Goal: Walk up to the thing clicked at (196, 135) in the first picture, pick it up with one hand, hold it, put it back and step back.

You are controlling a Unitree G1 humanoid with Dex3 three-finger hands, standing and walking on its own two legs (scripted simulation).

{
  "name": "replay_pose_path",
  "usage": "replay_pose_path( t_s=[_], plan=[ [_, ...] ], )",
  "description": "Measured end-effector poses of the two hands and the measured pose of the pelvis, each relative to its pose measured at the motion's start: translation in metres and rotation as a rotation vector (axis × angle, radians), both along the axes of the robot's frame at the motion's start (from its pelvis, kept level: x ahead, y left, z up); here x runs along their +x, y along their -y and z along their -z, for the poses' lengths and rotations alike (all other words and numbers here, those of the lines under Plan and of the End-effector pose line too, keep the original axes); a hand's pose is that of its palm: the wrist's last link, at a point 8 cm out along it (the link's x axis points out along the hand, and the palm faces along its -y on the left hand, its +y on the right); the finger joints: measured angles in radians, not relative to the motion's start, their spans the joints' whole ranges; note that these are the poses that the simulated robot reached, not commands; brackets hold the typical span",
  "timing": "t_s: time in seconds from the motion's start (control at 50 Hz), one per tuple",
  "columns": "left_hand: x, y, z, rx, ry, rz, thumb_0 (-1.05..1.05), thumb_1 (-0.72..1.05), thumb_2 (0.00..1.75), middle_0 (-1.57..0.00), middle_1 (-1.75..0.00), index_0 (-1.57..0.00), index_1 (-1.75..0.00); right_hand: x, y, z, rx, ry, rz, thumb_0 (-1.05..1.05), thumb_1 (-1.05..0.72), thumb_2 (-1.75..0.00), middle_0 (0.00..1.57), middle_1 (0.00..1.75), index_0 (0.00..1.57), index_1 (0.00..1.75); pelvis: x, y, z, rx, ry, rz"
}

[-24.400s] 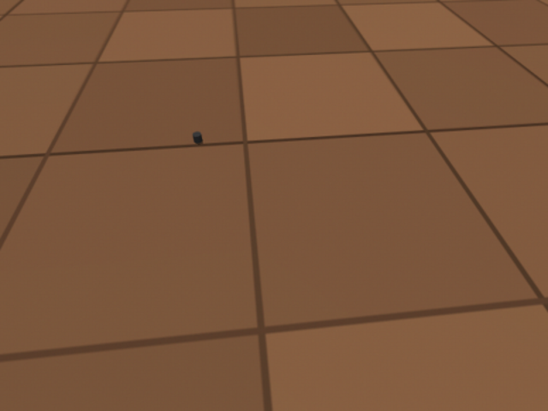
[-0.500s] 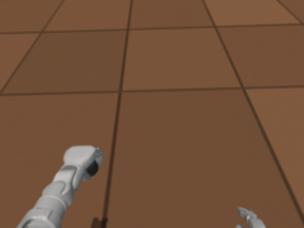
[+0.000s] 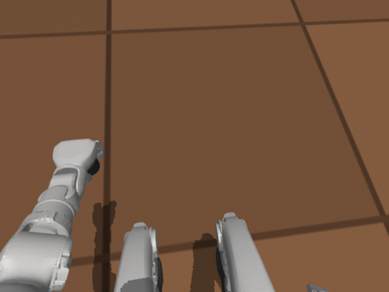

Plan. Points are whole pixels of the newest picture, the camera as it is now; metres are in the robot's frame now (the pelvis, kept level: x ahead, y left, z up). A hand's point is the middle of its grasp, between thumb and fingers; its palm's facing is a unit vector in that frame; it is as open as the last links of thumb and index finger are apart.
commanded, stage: crouch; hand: left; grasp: from above
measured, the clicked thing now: (87, 163) +0.43 +0.24 -0.15
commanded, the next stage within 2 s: lower in 1.22 s
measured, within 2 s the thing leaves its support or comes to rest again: neither
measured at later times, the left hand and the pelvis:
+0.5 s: hand (99, 178) +0.44 +0.26 -0.30, palm faces -0.45 -0.02 -0.90, open 7.3 cm; pelvis -0.02 -0.01 -0.15, yaw -2 degrees
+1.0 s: hand (104, 178) +0.45 +0.26 -0.37, palm faces -0.46 -0.02 -0.89, open 7.2 cm; pelvis -0.03 +0.00 -0.21, yaw -3 degrees
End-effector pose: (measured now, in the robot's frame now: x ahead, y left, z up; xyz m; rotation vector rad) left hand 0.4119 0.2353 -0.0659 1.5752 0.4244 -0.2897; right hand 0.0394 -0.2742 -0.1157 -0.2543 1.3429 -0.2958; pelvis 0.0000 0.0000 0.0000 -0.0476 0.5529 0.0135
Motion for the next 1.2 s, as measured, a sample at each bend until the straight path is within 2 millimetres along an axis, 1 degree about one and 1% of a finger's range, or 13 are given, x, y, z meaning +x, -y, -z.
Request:
replay_pose_path(
  t_s=[0.1,0.2,0.3,0.42,0.52,0.64,0.78,0.88,1.02,1.2],
  plan=[
    [0.003,-0.005,0.048,-0.016,-0.032,0.004,-0.01,0.38,0.30,-0.83,-0.55,-0.86,-0.47,-0.004,-0.008,0.039,0.024,-0.010,-0.029,0.01,-0.90,-0.90,0.20,0.30,0.21,0.30,-0.007,-0.001,0.038,-0.010,-0.043,-0.004],
    [0.007,-0.009,0.093,-0.027,-0.024,0.029,0.00,0.38,0.28,-0.83,-0.55,-0.87,-0.46,0.000,-0.008,0.074,0.027,-0.013,-0.079,0.01,-0.90,-0.90,0.20,0.30,0.21,0.30,-0.013,0.001,0.075,-0.023,-0.077,-0.009],
    [0.015,-0.016,0.129,-0.027,-0.003,0.018,0.00,0.38,0.28,-0.83,-0.54,-0.88,-0.45,0.005,-0.001,0.103,0.015,-0.017,-0.126,0.01,-0.90,-0.90,0.20,0.30,0.21,0.30,-0.018,0.003,0.107,-0.033,-0.087,-0.010],
    [0.024,-0.020,0.161,-0.024,0.001,-0.003,0.00,0.37,0.29,-0.84,-0.54,-0.88,-0.45,0.006,0.007,0.128,0.002,-0.027,-0.152,0.01,-0.91,-0.90,0.20,0.30,0.21,0.30,-0.022,0.004,0.136,-0.039,-0.089,-0.007],
    [0.030,-0.019,0.181,-0.032,-0.009,-0.015,0.00,0.37,0.31,-0.84,-0.54,-0.88,-0.45,0.000,0.010,0.143,-0.002,-0.048,-0.154,0.01,-0.91,-0.90,0.20,0.30,0.21,0.30,-0.024,0.006,0.154,-0.042,-0.083,-0.001],
    [0.038,-0.020,0.198,-0.038,-0.018,-0.012,0.00,0.37,0.30,-0.84,-0.54,-0.88,-0.45,-0.015,0.011,0.157,0.001,-0.079,-0.142,0.01,-0.91,-0.90,0.20,0.30,0.21,0.30,-0.026,0.006,0.173,-0.047,-0.075,0.004],
    [0.043,-0.021,0.217,-0.042,-0.025,-0.006,0.00,0.38,0.28,-0.84,-0.54,-0.88,-0.44,-0.033,0.008,0.173,0.013,-0.120,-0.132,0.01,-0.91,-0.90,0.20,0.30,0.21,0.30,-0.029,0.005,0.192,-0.053,-0.062,0.008],
    [0.046,-0.023,0.230,-0.047,-0.030,0.001,0.00,0.39,0.26,-0.84,-0.53,-0.88,-0.43,-0.042,0.005,0.183,0.017,-0.141,-0.131,0.01,-0.91,-0.90,0.20,0.30,0.21,0.30,-0.030,0.003,0.204,-0.060,-0.053,0.011],
    [0.048,-0.025,0.246,-0.050,-0.026,0.013,0.00,0.40,0.23,-0.85,-0.52,-0.90,-0.42,-0.047,-0.001,0.191,0.019,-0.157,-0.140,0.01,-0.91,-0.90,0.20,0.30,0.21,0.30,-0.031,0.000,0.216,-0.072,-0.047,0.014],
    [0.053,-0.030,0.260,-0.047,-0.022,0.010,0.00,0.40,0.21,-0.87,-0.49,-0.92,-0.39,-0.044,-0.006,0.196,0.015,-0.163,-0.157,0.00,-0.91,-0.90,0.20,0.30,0.21,0.30,-0.029,-0.003,0.224,-0.084,-0.052,0.016]
  ],
)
